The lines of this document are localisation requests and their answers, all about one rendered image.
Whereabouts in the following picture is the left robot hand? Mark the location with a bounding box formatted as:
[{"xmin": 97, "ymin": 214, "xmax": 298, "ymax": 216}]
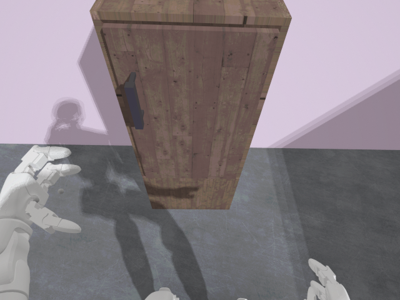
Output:
[{"xmin": 0, "ymin": 145, "xmax": 81, "ymax": 234}]

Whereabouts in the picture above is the robot left shin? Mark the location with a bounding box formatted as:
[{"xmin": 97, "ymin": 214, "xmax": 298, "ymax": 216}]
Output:
[{"xmin": 159, "ymin": 287, "xmax": 171, "ymax": 292}]

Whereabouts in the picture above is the handle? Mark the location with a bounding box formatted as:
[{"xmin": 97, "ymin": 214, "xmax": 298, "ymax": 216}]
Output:
[{"xmin": 124, "ymin": 72, "xmax": 144, "ymax": 129}]

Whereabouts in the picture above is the right robot hand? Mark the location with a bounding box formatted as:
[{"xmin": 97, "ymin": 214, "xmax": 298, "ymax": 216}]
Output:
[{"xmin": 304, "ymin": 259, "xmax": 350, "ymax": 300}]

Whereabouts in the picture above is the cupboard door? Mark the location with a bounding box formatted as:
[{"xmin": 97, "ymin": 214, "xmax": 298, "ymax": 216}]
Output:
[{"xmin": 102, "ymin": 23, "xmax": 280, "ymax": 179}]

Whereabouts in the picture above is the left robot forearm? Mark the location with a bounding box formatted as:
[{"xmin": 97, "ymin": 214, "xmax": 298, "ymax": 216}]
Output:
[{"xmin": 0, "ymin": 218, "xmax": 33, "ymax": 300}]

